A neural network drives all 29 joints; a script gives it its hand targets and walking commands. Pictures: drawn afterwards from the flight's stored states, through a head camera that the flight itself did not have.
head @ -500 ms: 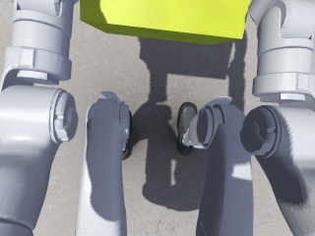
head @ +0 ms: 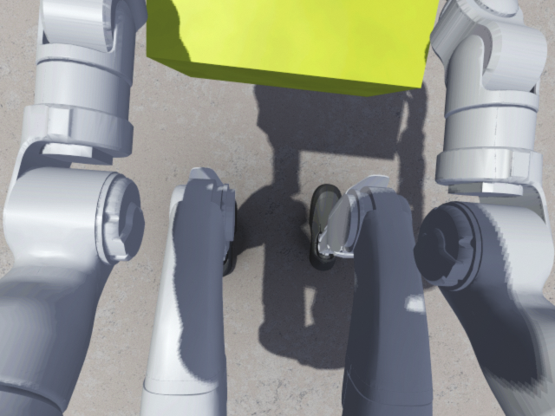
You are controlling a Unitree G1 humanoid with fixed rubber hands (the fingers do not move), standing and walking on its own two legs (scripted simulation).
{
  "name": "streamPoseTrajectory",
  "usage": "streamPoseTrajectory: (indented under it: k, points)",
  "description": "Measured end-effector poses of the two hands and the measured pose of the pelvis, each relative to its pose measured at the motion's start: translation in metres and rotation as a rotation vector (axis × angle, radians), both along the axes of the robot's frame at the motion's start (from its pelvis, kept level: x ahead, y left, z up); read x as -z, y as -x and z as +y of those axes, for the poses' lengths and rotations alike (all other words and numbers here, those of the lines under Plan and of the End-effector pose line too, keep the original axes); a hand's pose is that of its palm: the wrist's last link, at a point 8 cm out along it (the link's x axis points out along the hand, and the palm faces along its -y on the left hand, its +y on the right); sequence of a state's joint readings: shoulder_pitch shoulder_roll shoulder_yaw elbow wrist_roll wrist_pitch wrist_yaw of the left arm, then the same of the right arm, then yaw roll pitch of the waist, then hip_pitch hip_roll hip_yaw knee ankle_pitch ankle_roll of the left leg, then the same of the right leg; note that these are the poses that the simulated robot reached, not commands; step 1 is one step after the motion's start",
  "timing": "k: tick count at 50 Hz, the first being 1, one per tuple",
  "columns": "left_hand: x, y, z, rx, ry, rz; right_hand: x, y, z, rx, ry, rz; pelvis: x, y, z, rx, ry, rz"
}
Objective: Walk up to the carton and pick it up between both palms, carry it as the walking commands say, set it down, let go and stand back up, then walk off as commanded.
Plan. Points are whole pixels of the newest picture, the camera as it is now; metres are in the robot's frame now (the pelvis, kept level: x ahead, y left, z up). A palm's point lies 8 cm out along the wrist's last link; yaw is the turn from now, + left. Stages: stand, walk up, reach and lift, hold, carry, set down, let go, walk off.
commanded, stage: reach and lift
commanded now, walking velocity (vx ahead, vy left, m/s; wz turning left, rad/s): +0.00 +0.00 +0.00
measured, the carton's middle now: out of the picture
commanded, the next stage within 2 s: none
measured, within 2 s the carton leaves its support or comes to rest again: neither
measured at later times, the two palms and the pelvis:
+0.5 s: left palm out of the picture +0.54 +0.19 +0.02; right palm out of the picture +0.53 -0.15 +0.02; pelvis +0.00 +0.00 +0.06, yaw +1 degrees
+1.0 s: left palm out of the picture +0.51 +0.19 +0.08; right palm out of the picture +0.51 -0.15 +0.09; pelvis +0.00 -0.01 +0.12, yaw +2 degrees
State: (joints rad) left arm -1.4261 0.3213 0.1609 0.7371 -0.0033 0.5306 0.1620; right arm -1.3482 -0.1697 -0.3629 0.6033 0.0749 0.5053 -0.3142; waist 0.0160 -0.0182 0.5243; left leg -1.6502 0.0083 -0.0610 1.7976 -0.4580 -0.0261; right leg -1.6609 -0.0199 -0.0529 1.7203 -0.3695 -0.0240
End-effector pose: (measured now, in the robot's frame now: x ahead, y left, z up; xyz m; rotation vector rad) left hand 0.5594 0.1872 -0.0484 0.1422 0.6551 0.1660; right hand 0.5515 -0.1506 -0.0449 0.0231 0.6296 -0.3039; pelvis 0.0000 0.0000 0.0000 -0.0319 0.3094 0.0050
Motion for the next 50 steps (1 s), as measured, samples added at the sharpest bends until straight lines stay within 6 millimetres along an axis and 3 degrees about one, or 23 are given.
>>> streamPoseTrajectory:
  k: [12, 28, 39, 50]
  points:
    - [-0.043, 0.010, -0.002, 0.000, -0.019, -0.010, -0.040, 0.009, -0.002, -0.002, -0.003, -0.010, -0.027, 0.002, -0.003, -0.006, -0.005, -0.048]
    - [-0.076, 0.024, 0.001, -0.008, -0.010, 0.023, -0.073, 0.023, 0.001, -0.004, 0.001, 0.020, -0.065, -0.001, -0.001, -0.014, -0.002, -0.078]
    - [-0.119, 0.036, 0.000, -0.005, -0.025, 0.006, -0.115, 0.032, 0.000, -0.009, 0.004, 0.001, -0.092, -0.002, -0.002, -0.021, -0.006, -0.123]
    - [-0.132, 0.049, -0.002, -0.019, 0.000, 0.025, -0.133, 0.043, -0.002, -0.014, 0.012, 0.018, -0.117, 0.000, -0.006, -0.025, -0.013, -0.143]
